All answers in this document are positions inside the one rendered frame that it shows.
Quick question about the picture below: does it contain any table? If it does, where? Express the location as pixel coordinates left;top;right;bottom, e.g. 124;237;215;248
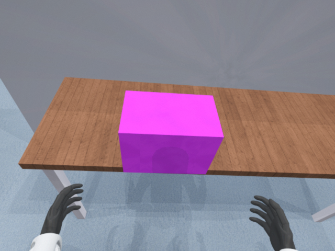
18;77;335;222

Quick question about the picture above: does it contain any robot right hand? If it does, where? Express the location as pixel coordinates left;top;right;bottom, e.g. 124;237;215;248
249;196;296;251

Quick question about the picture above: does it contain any carton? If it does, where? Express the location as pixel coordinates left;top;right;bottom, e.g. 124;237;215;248
118;90;224;174

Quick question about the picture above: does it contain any robot left forearm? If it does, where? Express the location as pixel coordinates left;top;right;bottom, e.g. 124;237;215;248
30;233;62;251

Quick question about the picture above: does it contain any robot left hand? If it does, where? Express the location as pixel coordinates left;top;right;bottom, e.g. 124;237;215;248
40;184;84;235

